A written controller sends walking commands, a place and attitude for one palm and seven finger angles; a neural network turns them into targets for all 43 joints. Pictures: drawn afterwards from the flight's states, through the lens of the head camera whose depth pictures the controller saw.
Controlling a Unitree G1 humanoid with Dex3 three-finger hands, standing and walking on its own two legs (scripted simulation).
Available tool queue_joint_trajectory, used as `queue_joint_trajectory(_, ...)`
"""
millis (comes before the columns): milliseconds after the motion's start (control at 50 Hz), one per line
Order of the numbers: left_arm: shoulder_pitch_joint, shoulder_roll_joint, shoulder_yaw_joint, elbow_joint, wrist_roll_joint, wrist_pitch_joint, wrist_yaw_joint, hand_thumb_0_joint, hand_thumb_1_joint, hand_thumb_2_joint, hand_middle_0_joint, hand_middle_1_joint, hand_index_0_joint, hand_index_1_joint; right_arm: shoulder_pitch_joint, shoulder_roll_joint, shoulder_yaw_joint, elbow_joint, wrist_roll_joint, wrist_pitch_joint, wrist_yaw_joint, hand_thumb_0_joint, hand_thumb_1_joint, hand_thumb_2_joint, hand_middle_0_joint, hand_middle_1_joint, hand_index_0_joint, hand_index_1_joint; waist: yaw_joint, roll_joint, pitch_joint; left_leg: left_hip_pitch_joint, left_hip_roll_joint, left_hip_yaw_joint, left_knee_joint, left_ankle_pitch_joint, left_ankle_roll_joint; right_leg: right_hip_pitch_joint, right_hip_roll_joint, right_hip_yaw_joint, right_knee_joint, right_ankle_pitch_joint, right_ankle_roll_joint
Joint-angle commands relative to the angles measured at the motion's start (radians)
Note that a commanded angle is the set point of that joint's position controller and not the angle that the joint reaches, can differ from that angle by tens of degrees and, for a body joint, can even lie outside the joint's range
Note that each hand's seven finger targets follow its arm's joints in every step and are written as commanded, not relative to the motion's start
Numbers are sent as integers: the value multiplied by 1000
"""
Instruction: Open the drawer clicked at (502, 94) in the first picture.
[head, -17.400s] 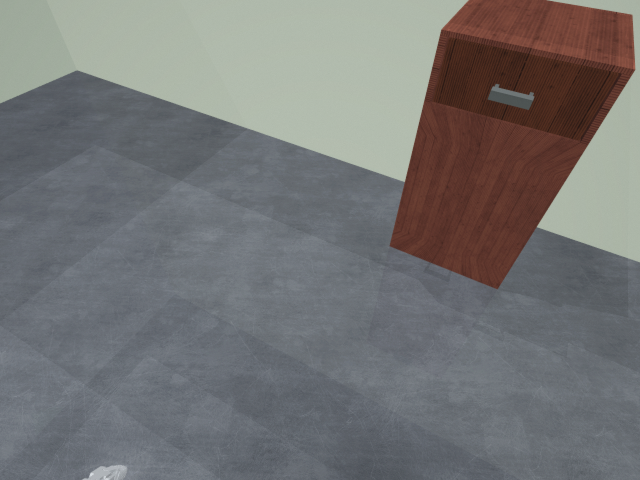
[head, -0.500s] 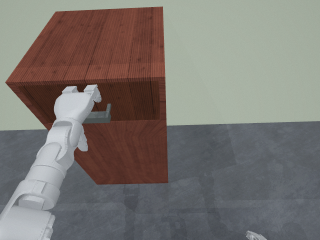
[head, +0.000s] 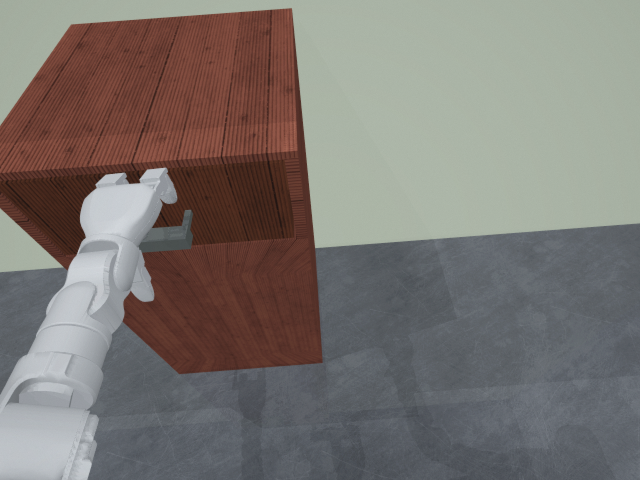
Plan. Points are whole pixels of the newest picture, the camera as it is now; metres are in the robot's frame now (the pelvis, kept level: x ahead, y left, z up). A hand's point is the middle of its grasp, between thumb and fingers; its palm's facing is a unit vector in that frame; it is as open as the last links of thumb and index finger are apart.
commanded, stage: move the hooked fingers above the handle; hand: left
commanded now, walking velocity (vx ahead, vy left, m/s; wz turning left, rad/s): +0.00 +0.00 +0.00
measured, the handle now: (157, 228) +0.47 +0.28 +0.00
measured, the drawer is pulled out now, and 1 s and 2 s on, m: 0.00 0.00 0.00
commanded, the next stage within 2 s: none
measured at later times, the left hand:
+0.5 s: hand (132, 230) +0.42 +0.27 +0.06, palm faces -0.06 -0.01 -1.00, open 13.7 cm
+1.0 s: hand (133, 225) +0.42 +0.27 +0.07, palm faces -0.01 -0.02 -1.00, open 13.6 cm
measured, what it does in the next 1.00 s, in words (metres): stands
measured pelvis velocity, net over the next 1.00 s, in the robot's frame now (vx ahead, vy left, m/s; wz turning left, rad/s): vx -0.01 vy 0.02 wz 0.00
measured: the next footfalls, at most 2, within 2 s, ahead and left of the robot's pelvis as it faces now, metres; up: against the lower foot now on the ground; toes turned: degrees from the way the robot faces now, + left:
none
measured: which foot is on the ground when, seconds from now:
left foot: down 0.00-1.00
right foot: down 0.00-1.00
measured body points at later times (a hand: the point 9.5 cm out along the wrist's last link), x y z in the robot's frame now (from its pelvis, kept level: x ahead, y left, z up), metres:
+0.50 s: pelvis -0.01 +0.00 +0.00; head +0.05 -0.01 +0.44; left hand +0.42 +0.27 +0.12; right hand +0.07 -0.26 -0.13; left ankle -0.05 +0.10 -0.73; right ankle +0.00 -0.10 -0.73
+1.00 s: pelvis -0.01 +0.02 +0.00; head +0.04 +0.01 +0.44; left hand +0.42 +0.27 +0.12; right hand +0.08 -0.23 -0.14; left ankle -0.05 +0.10 -0.73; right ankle +0.00 -0.10 -0.73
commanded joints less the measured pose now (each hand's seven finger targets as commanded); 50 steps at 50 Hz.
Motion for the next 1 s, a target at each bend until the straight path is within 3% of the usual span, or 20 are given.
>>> queue_joint_trajectory(0,-390,249,61,-245,-15,-23,38,0,-500,300,-300,-1200,-300,-1200,-9,-129,-52,-106,3,-43,-18,0,-900,-900,200,300,200,300,-3,-36,-351,64,-12,12,-27,455,21,326,-14,15,-15,407,-12)
queue_joint_trajectory(60,-446,205,11,-212,-20,-32,35,0,-500,300,-300,-1200,-300,-1200,-4,-130,-50,-91,6,-53,-20,0,-900,-900,200,300,200,300,-28,-37,-274,71,-12,6,-33,369,22,247,-12,7,-41,300,-12)
queue_joint_trajectory(120,-517,259,40,-196,-8,-41,43,0,-500,300,-300,-1200,-300,-1200,8,-133,-48,-77,4,-56,-26,0,-900,-900,200,300,200,300,-27,-17,-300,73,-18,0,-34,331,20,242,-14,10,-39,253,-16)
queue_joint_trajectory(140,-537,232,13,-188,-6,-42,45,0,-500,300,-300,-1200,-300,-1200,5,-129,-46,-78,4,-56,-27,0,-900,-900,200,300,200,300,-35,-14,-295,72,-21,-1,-32,323,20,230,-14,9,-39,244,-15)
queue_joint_trajectory(220,-551,274,51,-115,-2,-37,63,0,-500,300,-300,-1200,-300,-1200,10,-131,-39,-74,2,-60,-30,0,-900,-900,200,300,200,300,-27,-30,-291,32,-23,-3,-36,296,17,235,-15,8,-32,225,-15)
queue_joint_trajectory(280,-501,368,131,-43,-1,-18,65,0,-500,300,-300,-1200,-300,-1200,7,-139,-33,-82,-1,-53,-33,0,-900,-900,200,300,200,300,3,-54,-322,-19,-27,10,-36,303,17,304,-18,20,-24,261,-12)
queue_joint_trajectory(340,-490,354,101,15,3,-2,47,0,-500,300,-300,-1200,-300,-1200,10,-141,-28,-90,4,-53,-35,0,-900,-900,200,300,200,300,-4,-72,-292,-59,-24,21,-36,289,16,300,-20,21,-24,272,-8)
queue_joint_trajectory(380,-452,381,126,21,5,-8,25,0,-500,300,-300,-1200,-300,-1200,14,-147,-30,-101,3,-47,-36,0,-900,-900,200,300,200,300,10,-78,-338,-56,-23,21,-29,326,17,335,-17,23,-14,315,-10)
queue_joint_trajectory(420,-439,313,73,-4,-3,-28,5,0,-500,300,-300,-1200,-300,-1200,24,-143,-36,-110,4,-48,-35,0,-900,-900,200,300,200,300,-2,-60,-347,-30,-18,24,-21,349,19,313,-17,18,-10,337,-8)
queue_joint_trajectory(460,-433,331,93,-12,-1,-51,0,0,-500,300,-300,-1200,-300,-1200,33,-149,-40,-102,3,-46,-34,0,-900,-900,200,300,200,300,-5,-65,-326,-24,-13,21,-16,355,19,278,-13,15,-11,324,-10)
queue_joint_trajectory(480,-446,298,68,-26,-7,-60,-2,0,-500,300,-300,-1200,-300,-1200,37,-148,-41,-103,1,-43,-34,0,-900,-900,200,300,200,300,-15,-75,-327,-20,-13,14,-15,363,20,274,-12,14,-12,325,-10)
queue_joint_trajectory(540,-481,277,62,-118,-14,-104,13,0,-500,300,-300,-1200,-300,-1200,46,-141,-52,-102,-3,-48,-30,0,-900,-900,200,300,200,300,-17,-29,-352,29,-10,6,-5,380,21,241,-9,14,-9,307,-13)
queue_joint_trajectory(580,-551,317,90,-158,-10,-130,36,0,-500,300,-300,-1200,-300,-1200,60,-145,-55,-83,-8,-50,-33,0,-900,-900,200,300,200,300,-32,-15,-349,43,-6,-8,2,399,19,212,-6,10,-6,296,-16)
queue_joint_trajectory(600,-574,357,123,-192,-2,-141,53,0,-500,300,-300,-1200,-300,-1200,64,-144,-57,-80,-9,-50,-31,0,-900,-900,200,300,200,300,-21,19,-380,58,-7,-17,5,416,14,211,-4,11,5,291,-19)
queue_joint_trajectory(640,-578,338,122,-228,4,-148,88,0,-500,300,-300,-1200,-300,-1200,65,-135,-64,-71,-13,-54,-27,0,-900,-900,200,300,200,300,-17,64,-428,111,-4,-26,16,480,3,193,-1,2,18,297,-23)
queue_joint_trajectory(720,-543,333,132,-152,2,-91,136,0,-500,300,-300,-1200,-300,-1200,59,-136,-59,-48,-14,-53,-12,0,-900,-900,200,300,200,300,-13,58,-394,99,0,-31,16,516,-14,175,4,-13,25,298,-23)
queue_joint_trajectory(740,-522,301,107,-103,1,-63,135,0,-500,300,-300,-1200,-300,-1200,55,-137,-57,-43,-11,-52,-8,0,-900,-900,200,300,200,300,-17,40,-355,81,3,-29,9,493,-16,161,5,-20,20,282,-23)
queue_joint_trajectory(800,-488,310,98,-19,2,5,106,0,-500,300,-300,-1200,-300,-1200,46,-149,-48,-51,-3,-45,-3,0,-900,-900,200,300,200,300,-7,-10,-313,35,3,-18,-12,452,-10,187,4,-21,11,277,-23)
queue_joint_trajectory(900,-463,321,98,-25,14,33,69,0,-500,300,-300,-1200,-300,-1200,33,-149,-40,-74,-4,-29,-7,0,-900,-900,200,300,200,300,11,-52,-339,37,4,-10,-25,458,-3,244,0,-13,4,300,-21)
queue_joint_trajectory(980,-427,272,66,-78,1,13,31,0,-500,300,-300,-1200,-300,-1200,14,-147,-38,-106,-3,-28,-13,0,-900,-900,200,300,200,300,10,-60,-330,50,7,-14,-34,449,-1,249,-3,-12,-3,289,-21)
